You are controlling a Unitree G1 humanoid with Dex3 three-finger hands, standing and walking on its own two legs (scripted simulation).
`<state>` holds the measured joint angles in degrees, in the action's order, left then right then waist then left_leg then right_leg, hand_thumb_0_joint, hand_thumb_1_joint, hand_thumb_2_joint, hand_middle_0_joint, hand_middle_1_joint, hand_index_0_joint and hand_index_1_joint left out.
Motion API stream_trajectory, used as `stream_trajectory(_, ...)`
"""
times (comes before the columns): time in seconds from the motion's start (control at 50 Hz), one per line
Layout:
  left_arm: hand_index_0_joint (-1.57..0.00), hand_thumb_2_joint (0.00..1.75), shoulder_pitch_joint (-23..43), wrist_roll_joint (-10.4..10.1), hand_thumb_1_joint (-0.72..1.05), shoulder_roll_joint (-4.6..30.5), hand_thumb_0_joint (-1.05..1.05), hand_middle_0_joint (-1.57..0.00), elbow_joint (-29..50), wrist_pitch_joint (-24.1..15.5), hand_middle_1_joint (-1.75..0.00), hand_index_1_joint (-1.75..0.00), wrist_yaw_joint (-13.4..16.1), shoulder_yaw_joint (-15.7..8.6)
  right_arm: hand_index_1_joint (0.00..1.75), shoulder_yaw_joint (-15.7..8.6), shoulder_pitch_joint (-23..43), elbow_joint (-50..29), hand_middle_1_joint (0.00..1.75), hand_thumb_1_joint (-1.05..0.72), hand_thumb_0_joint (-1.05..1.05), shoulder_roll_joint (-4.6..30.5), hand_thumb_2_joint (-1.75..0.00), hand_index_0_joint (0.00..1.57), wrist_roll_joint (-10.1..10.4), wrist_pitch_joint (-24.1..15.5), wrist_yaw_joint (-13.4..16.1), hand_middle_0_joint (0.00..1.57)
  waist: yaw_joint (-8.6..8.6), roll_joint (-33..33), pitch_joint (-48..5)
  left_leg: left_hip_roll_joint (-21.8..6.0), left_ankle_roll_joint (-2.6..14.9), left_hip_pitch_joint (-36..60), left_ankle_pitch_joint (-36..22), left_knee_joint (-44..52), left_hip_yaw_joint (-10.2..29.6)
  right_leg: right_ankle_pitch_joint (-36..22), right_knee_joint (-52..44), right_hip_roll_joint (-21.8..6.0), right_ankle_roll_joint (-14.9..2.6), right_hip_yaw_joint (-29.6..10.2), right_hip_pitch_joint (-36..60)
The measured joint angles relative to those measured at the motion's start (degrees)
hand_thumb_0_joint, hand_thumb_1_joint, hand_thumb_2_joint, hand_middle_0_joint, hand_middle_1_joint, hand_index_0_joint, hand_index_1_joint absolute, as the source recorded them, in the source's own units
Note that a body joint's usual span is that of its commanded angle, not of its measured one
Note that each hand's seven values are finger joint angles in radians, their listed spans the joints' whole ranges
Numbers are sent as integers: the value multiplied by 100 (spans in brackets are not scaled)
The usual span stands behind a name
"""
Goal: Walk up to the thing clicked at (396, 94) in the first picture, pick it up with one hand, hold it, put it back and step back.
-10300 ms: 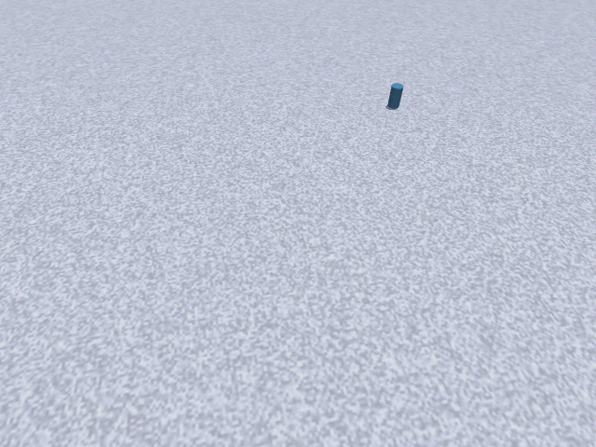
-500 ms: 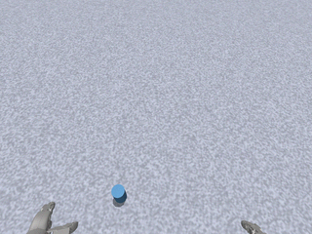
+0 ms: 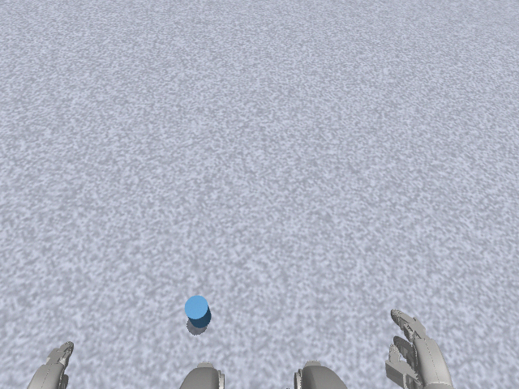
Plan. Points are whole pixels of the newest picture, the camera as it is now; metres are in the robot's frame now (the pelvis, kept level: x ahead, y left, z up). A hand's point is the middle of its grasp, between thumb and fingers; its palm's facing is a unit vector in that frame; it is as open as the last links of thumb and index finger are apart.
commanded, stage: go down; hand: left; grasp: from the side
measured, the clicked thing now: (198, 312) +0.39 +0.17 -0.63
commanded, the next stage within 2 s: none
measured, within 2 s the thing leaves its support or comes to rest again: neither
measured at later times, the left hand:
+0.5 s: hand (103, 341) +0.24 +0.30 -0.22, palm faces +0.06 -0.97 -0.23, open 17.5 cm
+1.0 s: hand (102, 322) +0.28 +0.33 -0.28, palm faces +0.07 -0.98 -0.19, open 17.2 cm
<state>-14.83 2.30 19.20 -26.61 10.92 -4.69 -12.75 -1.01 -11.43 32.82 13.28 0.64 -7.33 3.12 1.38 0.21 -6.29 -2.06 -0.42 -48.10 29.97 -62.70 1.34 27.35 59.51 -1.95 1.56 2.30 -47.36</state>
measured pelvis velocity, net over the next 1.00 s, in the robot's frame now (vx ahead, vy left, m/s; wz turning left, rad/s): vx -0.07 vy -0.01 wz -0.05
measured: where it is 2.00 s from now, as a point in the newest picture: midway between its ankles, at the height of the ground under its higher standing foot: outside the picture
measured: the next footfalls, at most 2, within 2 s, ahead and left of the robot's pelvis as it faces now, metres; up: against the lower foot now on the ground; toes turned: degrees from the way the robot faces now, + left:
none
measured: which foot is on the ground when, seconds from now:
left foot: down 0.00-1.00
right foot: down 0.00-1.00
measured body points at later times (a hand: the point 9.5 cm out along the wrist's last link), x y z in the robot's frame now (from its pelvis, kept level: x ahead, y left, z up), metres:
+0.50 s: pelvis -0.04 -0.01 -0.14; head +0.13 +0.02 +0.28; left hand +0.23 +0.35 -0.20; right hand +0.15 -0.27 -0.24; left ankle +0.00 +0.12 -0.66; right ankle +0.01 -0.14 -0.66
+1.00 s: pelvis -0.07 -0.01 -0.24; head +0.12 +0.03 +0.17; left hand +0.27 +0.39 -0.26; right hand +0.09 -0.29 -0.34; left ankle +0.00 +0.12 -0.66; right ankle +0.01 -0.14 -0.66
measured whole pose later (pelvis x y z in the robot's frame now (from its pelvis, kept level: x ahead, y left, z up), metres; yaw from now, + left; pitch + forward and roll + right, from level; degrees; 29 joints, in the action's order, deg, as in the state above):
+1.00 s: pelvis -0.07 -0.01 -0.24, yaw -3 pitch +33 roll -4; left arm 19.6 -7.7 37.2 -51.6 -22.1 -31.3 -36.4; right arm 1.5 -6.2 38.0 18.8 -1.0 -9.9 1.7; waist 3.4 0.6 -9.5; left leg -1.6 -1.5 -108.2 40.4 -115.1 5.4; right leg 37.3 111.1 -1.9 0.5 3.1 -107.1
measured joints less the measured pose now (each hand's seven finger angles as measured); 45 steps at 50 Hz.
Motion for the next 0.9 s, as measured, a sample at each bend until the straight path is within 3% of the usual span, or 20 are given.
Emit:
stream_trajectory(0.16, -7, 7, -122, -171, -52, 139, 0, -7, 200, -89, -10, -10, -193, -257, 30, 53, 5, -181, 30, -87, 1, 14, -89, 21, -69, -237, 29, 20, 22, -7, -98, -2, -22, -619, 199, -530, 93, 216, 519, -3, -27, 67, -588)
stream_trajectory(0.32, -7, 7, 736, -505, -55, 498, -1, -7, -526, -1312, -10, -9, -905, -811, 30, -14, 143, -133, 30, -91, 1, 233, -90, 21, -153, -516, -40, 20, 17, 45, -336, 36, -46, -2256, 614, -1921, 140, 669, 1976, -50, -43, 40, -2253)
stream_trajectory(0.46, -7, 8, 1651, -637, -58, 732, -1, -7, -924, -2205, -12, -11, -1469, -1151, 30, -40, 386, 130, 30, -92, 1, 370, -90, 21, -172, -412, -97, 20, -9, 36, -404, 44, -78, -3631, 927, -3178, 194, 973, 3235, -54, -73, 17, -3639)
stream_trajectory(0.66, -6, 12, 2313, -816, -58, 1112, -1, -7, -1565, -2720, -15, -15, -1877, -1810, 30, 87, 468, 325, 30, -90, 1, 311, -90, 21, -163, -230, -182, 20, -15, 50, -318, 33, -127, -4732, 951, -4026, 263, 989, 4096, -26, -135, 24, -4767)
stream_trajectory(0.76, -6, 13, 2820, -909, -55, 1376, -1, -6, -2020, -3074, -16, -16, -2202, -2000, 30, 127, 507, 488, 30, -89, 1, 394, -90, 21, -193, -303, -163, 20, -11, 82, -313, 55, -146, -5238, 949, -4446, 334, 981, 4486, -35, -149, 63, -5245)
stream_trajectory(0.9, -6, 12, 3357, -924, -53, 1658, -1, -6, -2395, -3278, -16, -15, -2543, -2202, 30, 201, 574, 533, 30, -89, 1, 516, -90, 21, -198, -288, -146, 20, 127, 54, -298, 40, -132, -5769, 1002, -4980, 398, 973, 4934, -2, -127, 86, -5747)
